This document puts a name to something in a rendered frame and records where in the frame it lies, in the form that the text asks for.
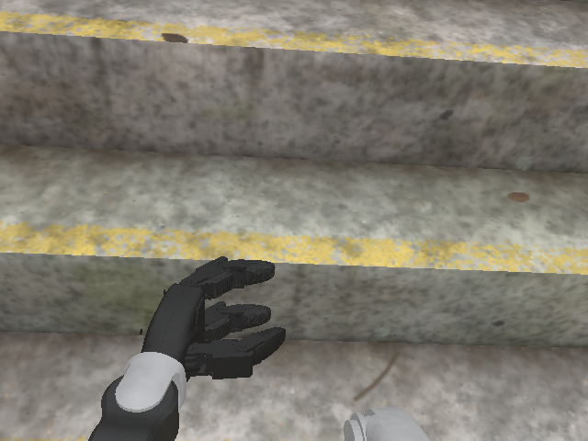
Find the robot left forearm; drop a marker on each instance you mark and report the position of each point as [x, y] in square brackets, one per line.
[143, 404]

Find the robot left hand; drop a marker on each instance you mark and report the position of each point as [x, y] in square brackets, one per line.
[183, 329]

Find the robot right thigh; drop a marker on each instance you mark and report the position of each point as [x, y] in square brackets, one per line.
[383, 424]

